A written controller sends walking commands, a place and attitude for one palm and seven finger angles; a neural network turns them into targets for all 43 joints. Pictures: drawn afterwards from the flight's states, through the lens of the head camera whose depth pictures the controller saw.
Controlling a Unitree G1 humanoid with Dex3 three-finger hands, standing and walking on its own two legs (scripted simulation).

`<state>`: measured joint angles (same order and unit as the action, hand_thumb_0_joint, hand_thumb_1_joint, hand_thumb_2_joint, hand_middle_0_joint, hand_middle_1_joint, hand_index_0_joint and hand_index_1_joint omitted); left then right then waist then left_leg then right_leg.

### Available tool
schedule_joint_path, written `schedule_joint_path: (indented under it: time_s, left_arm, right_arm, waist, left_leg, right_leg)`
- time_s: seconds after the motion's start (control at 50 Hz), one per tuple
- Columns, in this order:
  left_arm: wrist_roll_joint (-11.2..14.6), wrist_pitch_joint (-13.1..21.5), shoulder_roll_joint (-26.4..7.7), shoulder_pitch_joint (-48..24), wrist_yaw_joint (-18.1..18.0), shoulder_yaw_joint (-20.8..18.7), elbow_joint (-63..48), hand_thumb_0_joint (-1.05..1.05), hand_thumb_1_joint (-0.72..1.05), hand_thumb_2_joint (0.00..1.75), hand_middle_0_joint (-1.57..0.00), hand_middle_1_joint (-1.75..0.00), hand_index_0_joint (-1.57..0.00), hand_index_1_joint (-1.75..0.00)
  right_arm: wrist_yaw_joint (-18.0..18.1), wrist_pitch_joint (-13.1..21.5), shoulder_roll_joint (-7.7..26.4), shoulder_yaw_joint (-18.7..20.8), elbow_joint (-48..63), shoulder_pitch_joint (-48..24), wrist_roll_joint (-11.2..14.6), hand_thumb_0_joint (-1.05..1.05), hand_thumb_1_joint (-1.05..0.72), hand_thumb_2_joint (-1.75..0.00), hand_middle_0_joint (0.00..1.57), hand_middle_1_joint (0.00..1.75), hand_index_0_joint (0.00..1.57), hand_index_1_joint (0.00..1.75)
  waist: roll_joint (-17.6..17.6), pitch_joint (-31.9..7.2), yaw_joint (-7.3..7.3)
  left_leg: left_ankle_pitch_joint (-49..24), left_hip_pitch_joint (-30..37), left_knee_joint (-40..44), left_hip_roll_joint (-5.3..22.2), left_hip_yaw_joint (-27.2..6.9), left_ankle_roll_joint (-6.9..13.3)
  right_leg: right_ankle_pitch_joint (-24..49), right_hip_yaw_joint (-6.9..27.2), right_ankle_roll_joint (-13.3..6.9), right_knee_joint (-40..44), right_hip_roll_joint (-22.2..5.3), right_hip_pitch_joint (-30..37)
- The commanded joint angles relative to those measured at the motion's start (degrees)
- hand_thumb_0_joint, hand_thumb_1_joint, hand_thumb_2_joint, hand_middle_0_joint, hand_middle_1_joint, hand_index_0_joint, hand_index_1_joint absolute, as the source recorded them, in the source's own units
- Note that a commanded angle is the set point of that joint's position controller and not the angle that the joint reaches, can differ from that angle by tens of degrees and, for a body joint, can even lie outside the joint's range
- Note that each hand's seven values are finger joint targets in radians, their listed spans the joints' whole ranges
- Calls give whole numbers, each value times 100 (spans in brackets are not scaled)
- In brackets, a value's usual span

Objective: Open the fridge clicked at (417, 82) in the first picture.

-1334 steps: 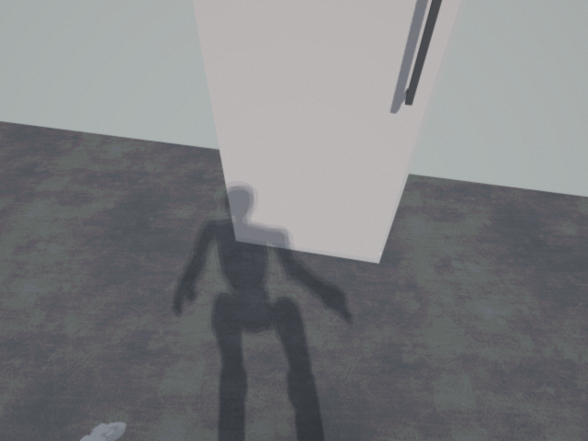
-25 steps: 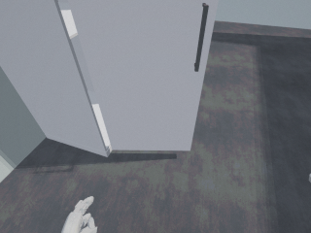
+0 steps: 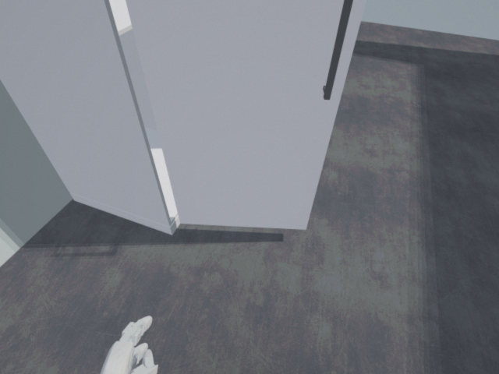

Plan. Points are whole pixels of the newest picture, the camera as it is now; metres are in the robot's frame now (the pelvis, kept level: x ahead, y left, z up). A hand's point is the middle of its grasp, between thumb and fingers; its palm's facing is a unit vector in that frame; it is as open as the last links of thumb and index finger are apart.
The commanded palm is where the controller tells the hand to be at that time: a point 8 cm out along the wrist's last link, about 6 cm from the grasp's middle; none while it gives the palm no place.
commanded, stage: let the arm hang, fingers relaxed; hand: right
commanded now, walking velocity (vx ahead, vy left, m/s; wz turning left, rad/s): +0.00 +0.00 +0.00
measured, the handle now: (336, 46) +0.84 -0.14 +0.17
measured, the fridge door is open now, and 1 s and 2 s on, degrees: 72 72 72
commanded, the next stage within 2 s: look to check the result in 1.18 s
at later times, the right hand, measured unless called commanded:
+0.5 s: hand out of the picture +0.02 -0.20 -0.16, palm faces +0.02 +0.98 -0.20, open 6.9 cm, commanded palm none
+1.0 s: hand out of the picture +0.10 -0.22 -0.15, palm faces -0.03 +0.98 -0.21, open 7.3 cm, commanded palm none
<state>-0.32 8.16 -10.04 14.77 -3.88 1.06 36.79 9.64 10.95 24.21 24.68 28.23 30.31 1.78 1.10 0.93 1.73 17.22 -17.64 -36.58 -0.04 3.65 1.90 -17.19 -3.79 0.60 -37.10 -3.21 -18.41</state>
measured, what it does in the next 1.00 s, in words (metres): shifts its weight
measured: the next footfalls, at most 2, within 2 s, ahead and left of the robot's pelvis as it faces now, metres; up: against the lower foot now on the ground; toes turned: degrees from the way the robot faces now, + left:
none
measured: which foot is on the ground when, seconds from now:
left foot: down 0.00-1.00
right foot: down 0.00-1.00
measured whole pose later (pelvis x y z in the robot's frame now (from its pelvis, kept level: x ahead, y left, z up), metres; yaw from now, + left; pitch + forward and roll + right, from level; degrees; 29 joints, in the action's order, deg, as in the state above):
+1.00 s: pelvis +0.04 -0.04 +0.02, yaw +0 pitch +0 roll +0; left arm -1.2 -0.2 -8.8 13.0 -1.7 0.2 66.4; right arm 2.2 0.4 9.8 -0.6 -64.2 8.7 -0.8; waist -0.3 2.1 1.4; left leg 12.1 -10.1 -22.2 1.5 2.2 -0.8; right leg -13.6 -8.9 -3.0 -21.9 0.1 -8.6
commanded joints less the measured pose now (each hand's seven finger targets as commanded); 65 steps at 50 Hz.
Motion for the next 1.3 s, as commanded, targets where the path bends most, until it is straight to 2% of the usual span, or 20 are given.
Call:
schedule_joint_path:
  time_s: [0.0, 0.04, 0.06, 0.08, 0.12, 0.14, 0.16, 0.18, 0.22, 0.26, 0.3, 0.36, 0.38, 0.42, 0.54, 0.7, 0.78, 0.94, 1.2, 1.28]
  left_arm:
    - [18, 264, -757, -649, 50, -350, -742, 0, 90, 90, -20, -30, -20, -30]
    - [75, 202, -738, -631, 51, -300, -735, 0, 90, 90, -20, -30, -20, -30]
    - [-107, 235, -1604, -661, 570, -690, 614, 0, 90, 90, -20, -30, -20, -30]
    - [17, -220, -1269, -237, 513, -657, 451, 0, 90, 90, -20, -30, -20, -30]
    - [6, -588, -1146, 79, 503, -519, 320, 0, 90, 90, -20, -30, -20, -30]
    - [-35, -658, -1316, 12, 497, -523, 268, 0, 90, 90, -20, -30, -20, -30]
    - [-105, -715, -1497, -202, 478, -529, 224, 0, 90, 90, -20, -30, -20, -30]
    - [-167, -757, -1656, -511, 460, -502, 234, 0, 90, 90, -20, -30, -20, -30]
    - [-221, -767, -1553, -617, 424, -366, 383, 0, 90, 90, -20, -30, -20, -30]
    - [-221, -811, -1391, -798, 389, -257, 684, 0, 90, 90, -20, -30, -20, -30]
    - [-163, -864, -1213, -753, 350, -216, 947, 0, 90, 90, -20, -30, -20, -30]
    - [-119, -909, -952, -504, 291, -176, 1453, 0, 90, 90, -20, -30, -20, -30]
    - [-151, -916, -863, -454, 273, -210, 1555, 0, 90, 90, -20, -30, -20, -30]
    - [-120, -915, -840, -342, 270, -215, 1774, 0, 90, 90, -20, -30, -20, -30]
    - [-84, -902, -788, -39, 248, -230, 2307, 0, 90, 90, -20, -30, -20, -30]
    - [-68, -810, -681, 162, 214, -205, 2671, 0, 90, 90, -20, -30, -20, -30]
    - [-86, -814, -587, 134, 208, -191, 2760, 0, 90, 90, -20, -30, -20, -30]
    - [-98, -787, -533, 113, 210, -189, 2835, 0, 90, 90, -20, -30, -20, -30]
    - [-77, -756, -570, 147, 196, -226, 2811, 0, 90, 90, -20, -30, -20, -30]
    - [-79, -763, -550, 136, 182, -214, 2836, 0, 90, 90, -20, -30, -20, -30]
  right_arm:
    - [155, 309, 1095, 827, 1054, -524, 113, 0, -90, -90, 20, 30, 20, 30]
    - [132, 283, 971, 728, 883, -286, 139, 0, -90, -90, 20, 30, 20, 30]
    - [-615, -607, -46, -1505, -3454, -1043, -577, 0, -90, -90, 20, 30, 20, 30]
    - [-786, -921, -133, -1575, -3622, -961, -475, 0, -90, -90, 20, 30, 20, 30]
    - [-821, -1046, -295, -1820, -4071, -1312, -352, 0, -90, -90, 20, 30, 20, 30]
    - [-824, -1069, -261, -1945, -4378, -1467, -335, 0, -90, -90, 20, 30, 20, 30]
    - [-828, -1106, -252, -2029, -4682, -1520, -338, 0, -90, -90, 20, 30, 20, 30]
    - [-838, -1128, -236, -2068, -5054, -1598, -347, 0, -90, -90, 20, 30, 20, 30]
    - [-860, -1166, -225, -2140, -5683, -1959, -315, 0, -90, -90, 20, 30, 20, 30]
    - [-848, -1176, -270, -2229, -6508, -1826, -318, 0, -90, -90, 20, 30, 20, 30]
    - [-835, -1105, -137, -2288, -7158, -1814, -314, 0, -90, -90, 20, 30, 20, 30]
    - [-828, -1029, -187, -2366, -7847, -1971, -277, 0, -90, -90, 20, 30, 20, 30]
    - [-818, -1025, -367, -2295, -7975, -1902, -293, 0, -90, -90, 20, 30, 20, 30]
    - [-818, -1013, -352, -2343, -8267, -1855, -279, 0, -90, -90, 20, 30, 20, 30]
    - [-801, -1007, -471, -2446, -8907, -1814, -263, 0, -90, -90, 20, 30, 20, 30]
    - [-748, -1007, -625, -2466, -9258, -1638, -264, 0, -90, -90, 20, 30, 20, 30]
    - [-730, -1036, -709, -2471, -9272, -1711, -268, 0, -90, -90, 20, 30, 20, 30]
    - [-719, -1049, -762, -2442, -9188, -1763, -282, 0, -90, -90, 20, 30, 20, 30]
    - [-712, -1012, -770, -2433, -9161, -1657, -285, 0, -90, -90, 20, 30, 20, 30]
    - [-717, -1034, -803, -2445, -9209, -1628, -276, 0, -90, -90, 20, 30, 20, 30]
  waist:
    - [841, -416, -160]
    - [528, -313, -131]
    - [188, -282, 210]
    - [306, -614, 190]
    - [1061, -505, 141]
    - [1001, -423, 98]
    - [628, -250, 3]
    - [334, -68, -124]
    - [-159, -88, -178]
    - [-397, -311, -343]
    - [-56, -547, -238]
    - [-369, -468, -34]
    - [-720, -399, -42]
    - [-758, -400, -41]
    - [-169, -54, -31]
    - [-9, -288, -117]
    - [-42, 27, -118]
    - [-102, 134, -131]
    - [-102, -98, -99]
    - [-235, 68, -90]
  left_leg:
    - [349, 637, 2335, 1830, -2847, 887]
    - [-960, 649, 1871, 1649, -2096, 815]
    - [-3770, 471, 638, 1748, -800, 698]
    - [-3385, 265, 610, 1356, -891, 652]
    - [-2593, 141, 395, 1120, -401, 399]
    - [-1576, -377, 255, 986, -410, 245]
    - [-310, -828, 128, 678, -373, 63]
    - [631, -536, 138, 398, -319, -73]
    - [-140, 156, -192, 286, -257, -174]
    - [-497, 806, 329, 382, -407, -168]
    - [-1147, 917, 961, 626, -775, -58]
    - [-782, 569, 1678, 842, -1117, 59]
    - [-657, 512, 1805, 799, -1055, 71]
    - [-761, 632, 1922, 743, -964, 49]
    - [-587, 611, 2150, 662, -774, 35]
    - [-1400, 887, 1810, 650, -577, -7]
    - [-1292, 716, 1760, 632, -554, -39]
    - [-1266, 648, 1663, 631, -541, -75]
    - [-1648, 759, 1628, 642, -565, -74]
    - [-1477, 691, 1657, 637, -544, -84]
  right_leg:
    - [-831, 189, 8, -1459, 159, -1017]
    - [-688, 279, -16, -952, 30, -720]
    - [-614, 191, -49, -1287, -255, -1207]
    - [-546, 241, 41, -946, -20, -416]
    - [477, 95, -76, -134, 26, -60]
    - [1094, 568, -274, 198, -251, 272]
    - [979, 1173, -562, 522, -667, 254]
    - [300, 1404, -747, 994, -977, -320]
    - [1235, 1504, -759, 1440, -999, -662]
    - [1294, 978, -535, 1496, -747, -565]
    - [1025, 511, -267, 1237, -364, -22]
    - [433, 235, -152, 1287, -205, 618]
    - [340, 254, -170, 1366, -249, 688]
    - [405, 275, -184, 1473, -327, 770]
    - [422, 345, -200, 1816, -416, 783]
    - [1310, 320, -248, 1884, -507, 1029]
    - [1321, 304, -251, 1979, -522, 977]
    - [1431, 271, -270, 2042, -521, 1024]
    - [1918, 202, -295, 1937, -514, 1364]
    - [1825, 181, -288, 2008, -528, 1337]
